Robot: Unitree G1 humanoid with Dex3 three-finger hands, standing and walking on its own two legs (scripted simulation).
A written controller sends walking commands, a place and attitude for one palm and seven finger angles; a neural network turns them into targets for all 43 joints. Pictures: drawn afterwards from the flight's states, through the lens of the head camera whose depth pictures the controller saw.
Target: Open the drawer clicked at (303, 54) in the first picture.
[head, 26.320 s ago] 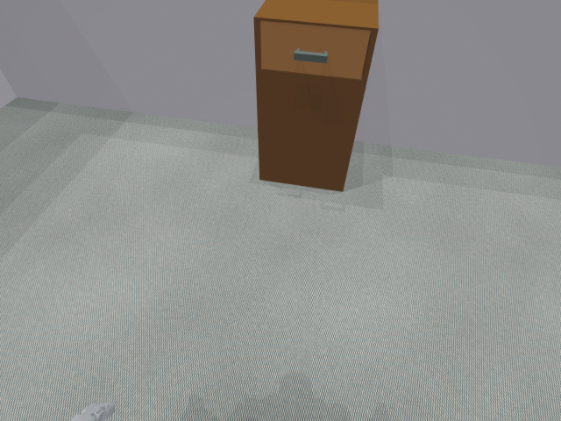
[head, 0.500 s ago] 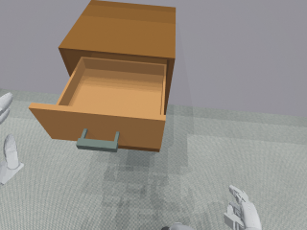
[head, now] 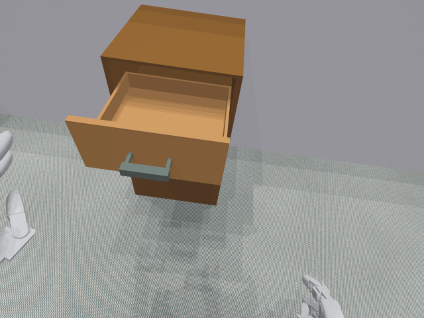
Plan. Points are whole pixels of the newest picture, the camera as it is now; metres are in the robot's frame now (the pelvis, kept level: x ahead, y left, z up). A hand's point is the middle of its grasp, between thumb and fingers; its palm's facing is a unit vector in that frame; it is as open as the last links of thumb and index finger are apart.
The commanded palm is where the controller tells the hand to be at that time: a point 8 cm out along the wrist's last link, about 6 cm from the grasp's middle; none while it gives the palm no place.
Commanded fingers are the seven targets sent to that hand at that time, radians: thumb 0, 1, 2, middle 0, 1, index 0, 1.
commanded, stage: stop stepping back and stand still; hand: left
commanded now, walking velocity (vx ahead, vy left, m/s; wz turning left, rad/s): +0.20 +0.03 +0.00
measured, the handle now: (147, 165) +0.47 +0.19 -0.06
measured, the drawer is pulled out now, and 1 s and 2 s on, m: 0.29 0.29 0.29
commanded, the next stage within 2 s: let the arm hang, fingers relaxed in 0.52 s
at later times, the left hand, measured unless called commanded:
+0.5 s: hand (30, 257) +0.16 +0.23 +0.16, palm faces +0.30 -0.84 -0.46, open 7.4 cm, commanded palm +0.10 +0.28 +0.18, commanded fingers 0.00 0.90 0.90 -0.20 -0.30 -0.20 -0.30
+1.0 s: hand out of the picture -0.03 +0.18 -0.17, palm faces +0.00 -0.99 -0.17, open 7.0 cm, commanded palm none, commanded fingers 0.00 0.90 0.90 -0.20 -0.30 -0.20 -0.30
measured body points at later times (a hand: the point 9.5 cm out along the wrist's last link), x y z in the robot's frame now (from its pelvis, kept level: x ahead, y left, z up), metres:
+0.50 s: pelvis -0.03 +0.00 +0.01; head -0.01 +0.02 +0.46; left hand +0.13 +0.27 +0.19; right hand +0.13 -0.24 -0.06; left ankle -0.02 +0.11 -0.73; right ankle -0.03 -0.12 -0.73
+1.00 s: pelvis -0.05 +0.00 +0.01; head -0.02 +0.03 +0.45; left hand -0.03 +0.23 -0.16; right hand -0.03 -0.24 -0.13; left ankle -0.02 +0.11 -0.73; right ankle -0.03 -0.12 -0.73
